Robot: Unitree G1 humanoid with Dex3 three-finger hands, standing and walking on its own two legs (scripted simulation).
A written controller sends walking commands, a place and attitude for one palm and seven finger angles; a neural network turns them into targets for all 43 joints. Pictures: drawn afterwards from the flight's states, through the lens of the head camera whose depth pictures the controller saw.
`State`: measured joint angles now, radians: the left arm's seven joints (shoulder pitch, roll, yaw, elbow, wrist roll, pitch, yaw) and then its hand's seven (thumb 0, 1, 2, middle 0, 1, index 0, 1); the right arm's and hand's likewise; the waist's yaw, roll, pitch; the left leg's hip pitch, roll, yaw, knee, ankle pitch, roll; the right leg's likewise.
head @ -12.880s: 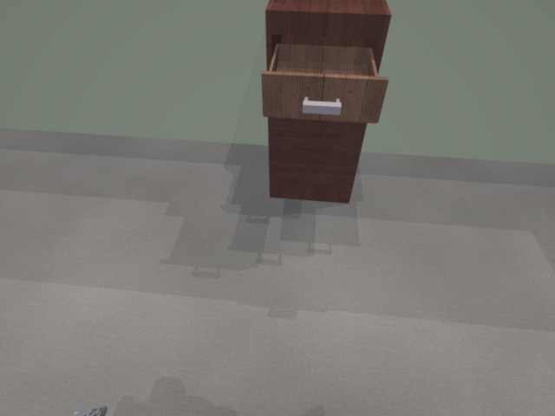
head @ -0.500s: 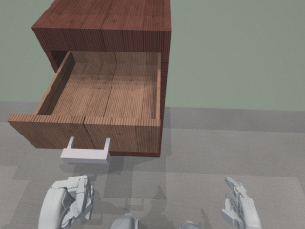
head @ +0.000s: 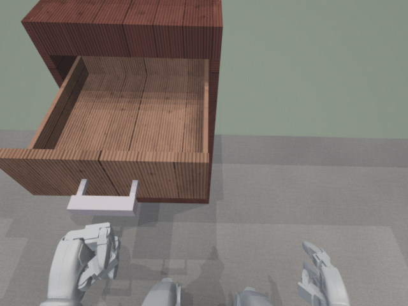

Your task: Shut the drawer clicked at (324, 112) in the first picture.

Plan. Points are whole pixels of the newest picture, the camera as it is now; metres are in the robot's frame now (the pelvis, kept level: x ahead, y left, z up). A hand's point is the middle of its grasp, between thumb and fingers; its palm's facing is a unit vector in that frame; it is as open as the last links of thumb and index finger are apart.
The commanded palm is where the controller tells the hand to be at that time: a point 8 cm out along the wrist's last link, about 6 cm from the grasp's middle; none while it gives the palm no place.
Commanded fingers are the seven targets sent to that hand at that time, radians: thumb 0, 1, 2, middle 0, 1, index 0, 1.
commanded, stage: bring the fist close to the handle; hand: left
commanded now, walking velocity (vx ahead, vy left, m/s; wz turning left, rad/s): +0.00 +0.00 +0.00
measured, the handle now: (106, 194) +0.30 +0.20 +0.05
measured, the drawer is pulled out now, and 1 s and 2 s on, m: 0.28 0.24 0.12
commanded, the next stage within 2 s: push the drawer shut in 0.16 s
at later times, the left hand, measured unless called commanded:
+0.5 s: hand (119, 247) +0.21 +0.15 +0.05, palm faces +0.03 -1.00 -0.04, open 3.3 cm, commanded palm +0.20 +0.21 +0.06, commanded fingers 0.00 0.90 0.90 -1.40 -1.60 -1.40 -1.60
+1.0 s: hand (123, 217) +0.27 +0.16 +0.05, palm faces +0.01 -1.00 -0.05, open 3.0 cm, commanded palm +0.26 +0.21 +0.06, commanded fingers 0.00 0.90 0.90 -1.40 -1.60 -1.40 -1.60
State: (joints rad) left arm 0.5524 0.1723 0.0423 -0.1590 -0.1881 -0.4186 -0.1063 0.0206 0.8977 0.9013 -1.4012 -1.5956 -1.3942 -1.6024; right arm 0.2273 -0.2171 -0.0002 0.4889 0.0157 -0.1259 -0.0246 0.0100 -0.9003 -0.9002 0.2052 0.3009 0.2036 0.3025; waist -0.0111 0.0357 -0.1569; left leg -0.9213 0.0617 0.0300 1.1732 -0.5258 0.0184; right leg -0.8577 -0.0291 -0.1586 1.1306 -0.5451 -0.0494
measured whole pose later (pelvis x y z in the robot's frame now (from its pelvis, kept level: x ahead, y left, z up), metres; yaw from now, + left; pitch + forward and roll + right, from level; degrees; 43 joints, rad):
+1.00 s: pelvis -0.01 +0.01 +0.00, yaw +1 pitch +16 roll -3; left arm 0.18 0.20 0.04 0.08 -0.18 -0.37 -0.08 -0.02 0.82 0.94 -1.40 -1.60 -1.40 -1.60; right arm 0.21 -0.25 0.03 0.54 0.01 -0.12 -0.03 0.01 -0.90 -0.90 0.21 0.30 0.20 0.30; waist -0.02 0.04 -0.13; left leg -0.94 0.05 0.02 1.15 -0.50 0.03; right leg -0.86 -0.04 -0.17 1.11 -0.52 -0.04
